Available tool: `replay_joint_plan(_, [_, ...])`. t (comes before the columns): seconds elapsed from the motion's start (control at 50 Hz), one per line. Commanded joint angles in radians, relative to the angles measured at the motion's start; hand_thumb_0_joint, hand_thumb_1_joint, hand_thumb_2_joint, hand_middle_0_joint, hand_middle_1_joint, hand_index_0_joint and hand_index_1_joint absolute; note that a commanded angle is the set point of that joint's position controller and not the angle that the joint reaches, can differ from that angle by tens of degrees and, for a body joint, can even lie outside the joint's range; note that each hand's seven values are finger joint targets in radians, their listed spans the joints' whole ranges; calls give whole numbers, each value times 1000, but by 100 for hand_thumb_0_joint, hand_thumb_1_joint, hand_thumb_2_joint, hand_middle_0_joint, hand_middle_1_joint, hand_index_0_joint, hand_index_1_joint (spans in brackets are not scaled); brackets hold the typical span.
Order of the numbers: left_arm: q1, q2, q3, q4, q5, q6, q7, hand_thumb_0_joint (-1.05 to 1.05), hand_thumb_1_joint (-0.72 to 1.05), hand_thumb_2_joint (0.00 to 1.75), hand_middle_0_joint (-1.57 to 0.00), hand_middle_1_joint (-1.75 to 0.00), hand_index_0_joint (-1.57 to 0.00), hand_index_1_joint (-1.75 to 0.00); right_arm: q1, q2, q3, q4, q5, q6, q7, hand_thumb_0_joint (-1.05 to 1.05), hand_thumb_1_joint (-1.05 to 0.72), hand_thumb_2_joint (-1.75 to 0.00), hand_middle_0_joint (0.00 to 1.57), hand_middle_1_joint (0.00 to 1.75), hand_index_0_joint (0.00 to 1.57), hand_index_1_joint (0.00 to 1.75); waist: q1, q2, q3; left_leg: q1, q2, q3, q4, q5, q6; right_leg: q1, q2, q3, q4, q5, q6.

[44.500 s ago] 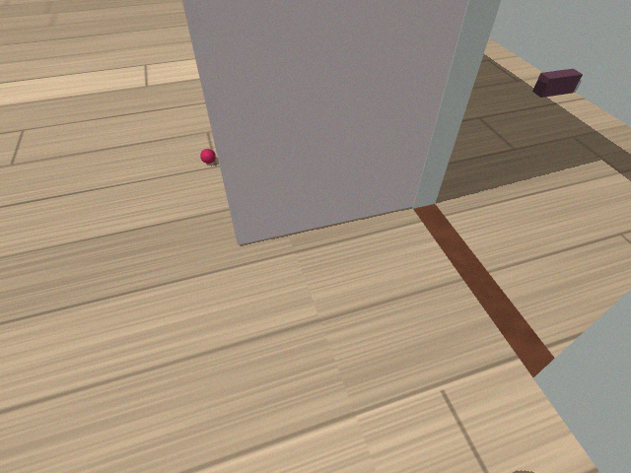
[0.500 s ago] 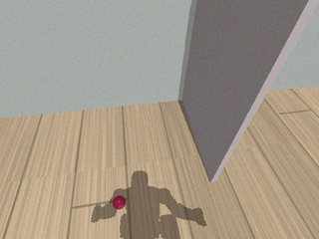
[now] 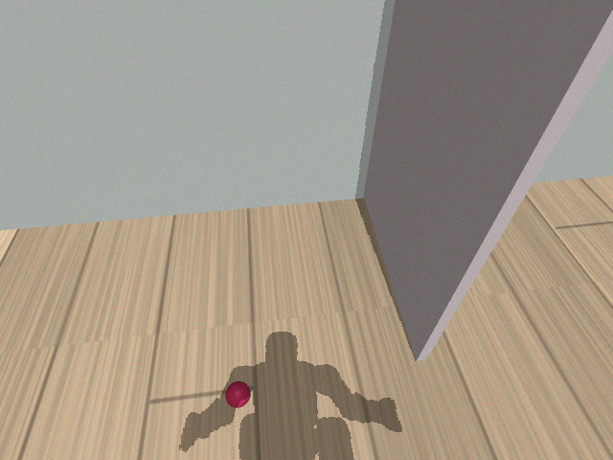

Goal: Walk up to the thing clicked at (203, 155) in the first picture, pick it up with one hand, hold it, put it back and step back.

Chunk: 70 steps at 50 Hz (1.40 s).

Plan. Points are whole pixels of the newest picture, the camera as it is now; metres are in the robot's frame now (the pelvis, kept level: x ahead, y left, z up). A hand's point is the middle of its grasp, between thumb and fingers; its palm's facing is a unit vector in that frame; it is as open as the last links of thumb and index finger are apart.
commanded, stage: walk up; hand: left
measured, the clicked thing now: (238, 394) +0.45 +0.23 -0.74
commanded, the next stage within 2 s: none
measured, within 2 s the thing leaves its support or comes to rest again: neither
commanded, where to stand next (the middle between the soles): +0.05 +0.01 m, yaw -3 degrees
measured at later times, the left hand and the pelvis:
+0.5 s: hand out of the picture +0.15 +0.29 -0.17, palm faces -0.03 -0.92 -0.38, open 7.3 cm; pelvis +0.08 +0.01 -0.02, yaw +0 degrees
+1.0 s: hand out of the picture +0.13 +0.25 -0.17, palm faces +0.04 -0.92 -0.38, open 7.3 cm; pelvis +0.04 -0.02 -0.02, yaw +2 degrees
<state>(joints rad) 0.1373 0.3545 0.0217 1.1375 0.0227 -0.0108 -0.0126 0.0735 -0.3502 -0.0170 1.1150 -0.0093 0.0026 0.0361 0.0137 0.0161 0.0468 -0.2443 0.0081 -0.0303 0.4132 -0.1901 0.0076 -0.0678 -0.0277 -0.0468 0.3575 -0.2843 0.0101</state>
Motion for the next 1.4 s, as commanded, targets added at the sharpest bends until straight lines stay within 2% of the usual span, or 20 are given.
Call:
replay_joint_plan(0.0, [92, 319, 84, -86, 21, -37, 10, 0, 90, 90, -20, -30, -20, -30, -71, -224, -73, -138, -24, -6, 12, 0, -90, -90, 20, 30, 20, 30, 47, -180, 92, -268, -9, 33, 217, -257, 16, 0, -243, 323, -251, -553, -163])
replay_joint_plan(0.06, [90, 303, 94, -134, 20, -59, 20, 0, 90, 90, -20, -30, -20, -30, -52, -213, -80, -170, -31, -22, 17, 0, -90, -90, 20, 30, 20, 30, 35, -124, 122, -373, 65, -20, 306, -173, -2, 114, -291, 303, -231, -89, -212])
replay_joint_plan(0.1, [30, 312, 96, -188, 25, -57, 10, 0, 90, 90, -20, -30, -20, -30, 5, -204, -80, -187, -20, -30, 27, 0, -90, -90, 20, 30, 20, 30, 2, -171, 52, -189, 75, 4, 211, -212, 6, 29, -268, 206, -181, -71, -199])
replay_joint_plan(0.16, [-1, 217, 59, -216, 6, -26, 2, 0, 90, 90, -20, -30, -20, -30, 184, -217, -108, -114, -23, -51, -3, 0, -90, -90, 20, 30, 20, 30, -90, -39, -22, 239, -3, 64, -27, 69, -2, -206, -103, -15, 208, 192, -98])
replay_joint_plan(0.2, [123, 166, 46, -201, -19, 2, 13, 0, 90, 90, -20, -30, -20, -30, 217, -369, -129, -154, -28, -66, -32, 0, -90, -90, 20, 30, 20, 30, -64, 196, -107, 231, 344, -489, -186, -14, 147, -334, 61, 103, 510, -289, -37])
replay_joint_plan(0.22, [109, 244, 63, -184, -19, 9, 16, 0, 90, 90, -20, -30, -20, -30, 176, -376, -134, -162, -11, -65, -34, 0, -90, -90, 20, 30, 20, 30, -56, 114, -59, 121, 356, -469, -170, -35, 205, -294, 8, 160, 598, -308, -49])
replay_joint_plan(0.28, [134, 232, 59, -167, -28, 19, 17, 0, 90, 90, -20, -30, -20, -30, 76, -275, -92, -208, -12, -74, -55, 0, -90, -90, 20, 30, 20, 30, -10, 72, -23, 110, 278, -237, -96, 170, 167, -318, -28, 204, 564, -235, -53])
replay_joint_plan(0.4, [103, 211, 64, -210, -28, 54, 19, 0, 90, 90, -20, -30, -20, -30, 76, -306, -94, -228, 1, -42, -79, 0, -90, -90, 20, 30, 20, 30, -12, 144, -39, 48, 304, -108, 41, 710, 216, -282, 12, 125, 567, -164, -19])
replay_joint_plan(0.52, [141, 216, 85, -228, -17, 54, 14, 0, 90, 90, -20, -30, -20, -30, 6, -290, -90, -298, 16, 18, -72, 0, -90, -90, 20, 30, 20, 30, 23, 149, -95, -39, 206, -53, 247, 449, 131, -143, 29, 14, 228, 57, -44])
replay_joint_plan(0.56, [93, 326, 115, -272, -1, 34, 20, 0, 90, 90, -20, -30, -20, -30, 66, -207, -65, -314, 38, 31, -69, 0, -90, -90, 20, 30, 20, 30, 4, -143, -105, -151, 26, 28, 520, 134, 25, -97, -200, 309, 109, 618, -128])
replay_joint_plan(0.58, [79, 372, 116, -297, -10, 34, 22, 0, 90, 90, -20, -30, -20, -30, 46, -192, -63, -316, 43, 47, -84, 0, -90, -90, 20, 30, 20, 30, 31, -280, -113, -212, -103, -5, 732, -476, 22, -139, -374, 484, 67, 827, -296])
replay_joint_plan(0.6, [69, 389, 119, -327, 4, 28, 25, 0, 90, 90, -20, -30, -20, -30, 57, -215, -80, -315, 29, 58, -96, 0, -90, -90, 20, 30, 20, 30, 28, -246, -112, -185, -87, -122, 881, -542, 18, -216, -397, 547, 76, 800, -345])
replay_joint_plan(0.7, [1, 239, 90, -373, 10, 19, 46, 0, 90, 90, -20, -30, -20, -30, 147, -236, -74, -273, 32, 33, -82, 0, -90, -90, 20, 30, 20, 30, 7, -164, -157, -264, -82, -108, 832, -323, -26, -47, -184, 249, 167, 465, -237])
replay_joint_plan(0.8, [68, 289, 103, -351, 9, 4, 44, 0, 90, 90, -20, -30, -20, -30, 90, -230, -61, -272, -4, 15, -57, 0, -90, -90, 20, 30, 20, 30, 46, -229, -125, -160, -15, -30, 338, -377, -26, -27, -250, 328, 110, 132, -240])
replay_joint_plan(0.88, [27, 262, 81, -346, -19, 6, 34, 0, 90, 90, -20, -30, -20, -30, 154, -230, -79, -229, -30, -4, -50, 0, -90, -90, 20, 30, 20, 30, -22, -120, -106, 141, 13, -63, -17, -48, 44, -252, -200, 243, 223, 295, -113])
replay_joint_plan(0.92, [-38, 228, 77, -322, -27, -2, 38, 0, 90, 90, -20, -30, -20, -30, 22, -318, -85, -260, -14, -8, -34, 0, -90, -90, 20, 30, 20, 30, -1, 135, -47, -65, 225, -311, -14, -26, 183, -215, 1, 52, 329, -110, -35])
replay_joint_plan(1.0, [-5, 250, 72, -269, -11, -32, 27, 0, 90, 90, -20, -30, -20, -30, 25, -226, -54, -247, 0, 2, -29, 0, -90, -90, 20, 30, 20, 30, 12, 35, -36, -115, 47, -103, 92, -108, 55, -112, -108, 197, 106, 67, -86])
replay_joint_plan(1.04, [-20, 290, 72, -249, -6, -32, 28, 0, 90, 90, -20, -30, -20, -30, 56, -218, -54, -223, 0, 16, -26, 0, -90, -90, 20, 30, 20, 30, -9, -14, -16, -71, 8, -78, 122, -283, 40, -207, -197, 301, 2, -118, -137])
replay_joint_plan(1.16, [-48, 230, 49, -195, -12, -32, 19, 0, 90, 90, -20, -30, -20, -30, 50, -241, -53, -184, -3, -4, -20, 0, -90, -90, 20, 30, 20, 30, -2, -15, -17, -56, 97, -178, -72, -254, 74, -175, -67, 151, 50, -86, -53])
replay_joint_plan(1.38, [-57, 222, 31, -121, -22, -35, 23, 0, 90, 90, -20, -30, -20, -30, 0, -229, -46, -130, 4, -10, -29, 0, -90, -90, 20, 30, 20, 30, 3, -3, -59, 47, 102, -117, -114, 25, 40, -73, -94, 124, 21, 222, -36])
